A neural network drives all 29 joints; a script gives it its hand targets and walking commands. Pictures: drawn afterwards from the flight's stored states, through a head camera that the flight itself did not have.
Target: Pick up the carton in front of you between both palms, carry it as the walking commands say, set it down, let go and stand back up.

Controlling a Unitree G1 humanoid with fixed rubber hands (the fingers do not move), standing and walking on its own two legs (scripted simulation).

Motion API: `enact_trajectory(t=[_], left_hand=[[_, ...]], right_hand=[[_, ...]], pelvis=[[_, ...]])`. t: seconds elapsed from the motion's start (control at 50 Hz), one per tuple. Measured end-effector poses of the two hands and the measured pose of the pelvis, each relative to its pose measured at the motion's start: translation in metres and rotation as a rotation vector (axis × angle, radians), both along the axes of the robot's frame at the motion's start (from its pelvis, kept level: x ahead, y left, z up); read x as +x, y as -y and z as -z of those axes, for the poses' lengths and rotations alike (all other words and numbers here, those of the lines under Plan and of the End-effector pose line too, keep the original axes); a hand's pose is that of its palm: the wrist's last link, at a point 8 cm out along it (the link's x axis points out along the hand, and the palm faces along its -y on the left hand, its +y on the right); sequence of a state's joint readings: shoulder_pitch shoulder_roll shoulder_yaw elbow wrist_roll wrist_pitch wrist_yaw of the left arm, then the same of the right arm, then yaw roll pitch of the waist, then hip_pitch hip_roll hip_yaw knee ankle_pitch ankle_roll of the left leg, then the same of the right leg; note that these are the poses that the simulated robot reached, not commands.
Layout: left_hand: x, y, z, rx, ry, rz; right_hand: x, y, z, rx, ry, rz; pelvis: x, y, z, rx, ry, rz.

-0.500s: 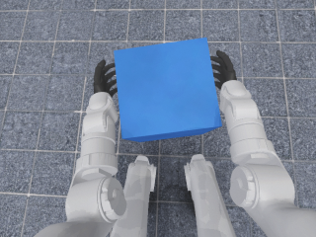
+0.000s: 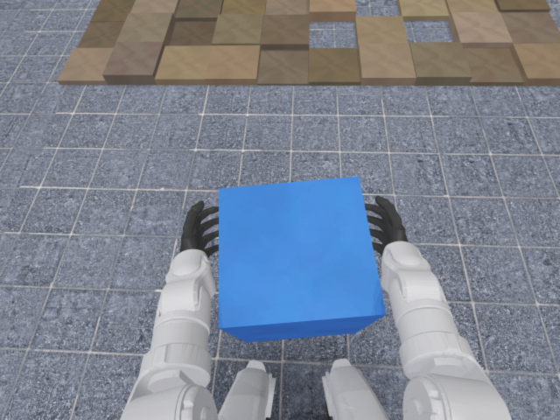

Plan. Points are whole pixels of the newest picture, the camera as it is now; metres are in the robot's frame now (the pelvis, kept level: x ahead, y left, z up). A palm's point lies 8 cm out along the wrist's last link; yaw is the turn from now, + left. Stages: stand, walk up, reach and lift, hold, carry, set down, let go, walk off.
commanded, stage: reach and lift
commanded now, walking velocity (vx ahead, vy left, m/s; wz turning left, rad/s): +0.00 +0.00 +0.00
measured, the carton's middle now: (295, 269) +0.36 +0.00 -0.11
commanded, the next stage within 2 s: hold in 1.56 s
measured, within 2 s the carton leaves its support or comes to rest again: neither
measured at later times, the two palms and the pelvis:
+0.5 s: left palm (157, 228) +0.33 +0.16 +0.11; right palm (432, 228) +0.33 -0.15 +0.11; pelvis +0.04 +0.00 +0.10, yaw +0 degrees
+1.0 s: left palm (149, 223) +0.33 +0.15 +0.14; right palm (443, 224) +0.32 -0.15 +0.13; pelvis +0.02 +0.00 +0.11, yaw +0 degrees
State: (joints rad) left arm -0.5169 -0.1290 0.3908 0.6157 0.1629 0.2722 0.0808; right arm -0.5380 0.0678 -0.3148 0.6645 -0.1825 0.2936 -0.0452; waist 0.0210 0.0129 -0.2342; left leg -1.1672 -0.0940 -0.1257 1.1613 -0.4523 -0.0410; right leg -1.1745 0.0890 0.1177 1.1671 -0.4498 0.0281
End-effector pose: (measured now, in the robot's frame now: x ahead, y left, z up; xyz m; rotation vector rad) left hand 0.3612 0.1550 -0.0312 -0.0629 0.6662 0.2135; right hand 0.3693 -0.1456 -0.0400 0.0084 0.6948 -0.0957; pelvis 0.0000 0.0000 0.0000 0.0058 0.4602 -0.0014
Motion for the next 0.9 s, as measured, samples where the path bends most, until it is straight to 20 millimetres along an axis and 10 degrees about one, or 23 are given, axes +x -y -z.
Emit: enact_trajectory(t=[0.54, 0.9], left_hand=[[-0.03, -0.001, -0.155, 0.033, 0.029, 0.078], [-0.037, 0.0, -0.167, 0.042, 0.002, 0.087]], right_hand=[[-0.045, -0.001, -0.157, -0.028, 0.03, 0.032], [-0.052, 0.0, -0.169, -0.034, 0.003, 0.026]], pelvis=[[0.041, -0.004, -0.104, -0.008, 0.436, 0.002], [0.021, -0.006, -0.105, -0.008, 0.518, 0.004]])
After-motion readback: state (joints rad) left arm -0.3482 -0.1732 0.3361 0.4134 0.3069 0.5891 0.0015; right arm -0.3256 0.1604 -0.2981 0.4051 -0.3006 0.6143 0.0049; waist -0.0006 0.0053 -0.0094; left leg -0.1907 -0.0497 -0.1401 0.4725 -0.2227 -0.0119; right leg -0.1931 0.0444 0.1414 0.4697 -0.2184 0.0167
